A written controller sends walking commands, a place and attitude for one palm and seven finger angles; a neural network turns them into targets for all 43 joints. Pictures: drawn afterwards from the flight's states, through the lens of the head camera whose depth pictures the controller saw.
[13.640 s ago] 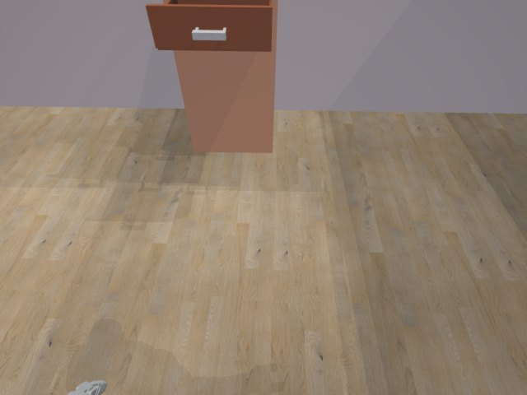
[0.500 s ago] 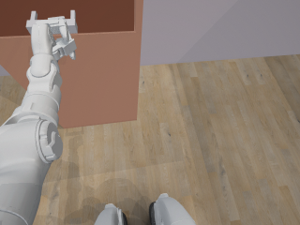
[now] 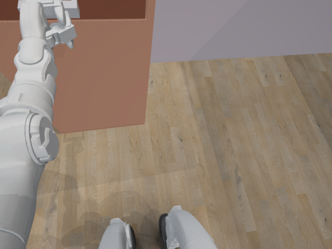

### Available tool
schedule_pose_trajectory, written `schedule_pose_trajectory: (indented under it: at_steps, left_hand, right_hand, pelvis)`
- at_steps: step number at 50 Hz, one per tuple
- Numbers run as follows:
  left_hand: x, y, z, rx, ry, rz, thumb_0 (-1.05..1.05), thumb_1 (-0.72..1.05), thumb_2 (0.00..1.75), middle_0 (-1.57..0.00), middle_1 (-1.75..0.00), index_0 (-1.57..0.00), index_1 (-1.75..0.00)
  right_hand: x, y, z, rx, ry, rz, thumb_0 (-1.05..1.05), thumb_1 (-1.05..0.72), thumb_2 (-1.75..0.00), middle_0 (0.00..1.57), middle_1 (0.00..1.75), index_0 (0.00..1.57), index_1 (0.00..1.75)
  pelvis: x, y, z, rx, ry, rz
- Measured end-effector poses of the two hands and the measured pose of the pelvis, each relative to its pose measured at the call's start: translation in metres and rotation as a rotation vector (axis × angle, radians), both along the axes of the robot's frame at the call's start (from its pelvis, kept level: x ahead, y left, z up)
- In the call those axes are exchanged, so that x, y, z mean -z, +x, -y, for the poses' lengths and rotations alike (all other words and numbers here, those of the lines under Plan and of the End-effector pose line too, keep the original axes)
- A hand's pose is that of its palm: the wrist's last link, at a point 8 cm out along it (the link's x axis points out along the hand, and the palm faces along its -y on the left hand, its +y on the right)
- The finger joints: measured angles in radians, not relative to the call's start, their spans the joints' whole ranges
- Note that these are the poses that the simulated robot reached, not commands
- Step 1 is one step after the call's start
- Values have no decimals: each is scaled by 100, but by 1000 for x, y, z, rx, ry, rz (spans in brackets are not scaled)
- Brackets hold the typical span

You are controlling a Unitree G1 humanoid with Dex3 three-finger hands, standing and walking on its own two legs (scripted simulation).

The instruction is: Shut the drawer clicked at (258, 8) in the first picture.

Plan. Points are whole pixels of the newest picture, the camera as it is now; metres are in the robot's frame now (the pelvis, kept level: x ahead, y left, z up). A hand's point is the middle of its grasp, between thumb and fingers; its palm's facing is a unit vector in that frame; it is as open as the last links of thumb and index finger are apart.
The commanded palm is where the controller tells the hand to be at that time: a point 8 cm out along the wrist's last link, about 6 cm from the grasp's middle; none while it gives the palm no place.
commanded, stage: pull the fist back off the drawer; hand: left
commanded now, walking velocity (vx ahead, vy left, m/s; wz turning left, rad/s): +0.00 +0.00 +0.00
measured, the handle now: (50, 2) +0.66 +0.15 +0.11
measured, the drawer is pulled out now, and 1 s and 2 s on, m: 0.00 0.00 0.00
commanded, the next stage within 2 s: draw the hand back to the body in 0.56 s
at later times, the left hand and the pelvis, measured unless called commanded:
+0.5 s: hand (74, 31) +0.58 +0.10 +0.10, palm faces +0.01 -1.00 -0.02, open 3.1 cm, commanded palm +0.54 +0.15 +0.11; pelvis +0.02 +0.00 +0.01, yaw -2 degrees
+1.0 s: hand (48, 60) +0.47 +0.13 +0.14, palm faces +0.04 -1.00 -0.04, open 3.3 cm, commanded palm +0.43 +0.18 +0.15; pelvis +0.06 -0.02 +0.04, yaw -2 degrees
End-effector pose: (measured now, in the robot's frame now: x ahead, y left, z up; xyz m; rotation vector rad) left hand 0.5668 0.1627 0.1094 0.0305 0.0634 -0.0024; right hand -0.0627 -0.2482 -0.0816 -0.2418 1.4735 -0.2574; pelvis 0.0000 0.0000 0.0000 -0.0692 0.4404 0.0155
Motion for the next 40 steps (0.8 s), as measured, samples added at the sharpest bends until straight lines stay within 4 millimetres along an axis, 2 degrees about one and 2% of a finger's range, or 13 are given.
schedule_pose_trajectory:
  at_steps: [10, 19, 30, 35, 40]
  left_hand:
    - [2, -2, 3, -10, -2, 15, -2, 71, 100, -139, -160, -140, -160]
    - [3, -4, 7, -7, -12, 19, -2, 79, 96, -140, -160, -140, -160]
    - [8, -14, 7, -20, -18, 18, 1, 88, 91, -140, -160, -140, -160]
    - [0, -17, 8, -14, -7, 59, 2, 90, 91, -140, -160, -140, -160]
    - [-9, -37, 5, -8, -11, 83, 2, 90, 90, -139, -160, -140, -160]
  right_hand:
    - [1, -7, -6, -6, 19, -27, 1, -90, -90, 20, 30, 20, 30]
    - [1, 7, -9, 18, 41, -1, 1, -90, -90, 20, 30, 20, 30]
    - [0, 52, -4, 29, 72, 62, 1, -90, -90, 20, 30, 20, 30]
    - [2, 77, 2, 21, 80, 91, 1, -90, -90, 20, 30, 20, 30]
    - [0, 106, 7, 30, 103, 157, 1, -90, -90, 20, 30, 20, 30]
  pelvis:
    - [3, -2, -3, -2, -1, -5]
    - [-3, 8, -3, 18, 4, 16]
    - [-16, 34, 0, 41, 21, 56]
    - [-19, 44, 3, 39, 26, 66]
    - [-28, 56, 6, 57, 37, 94]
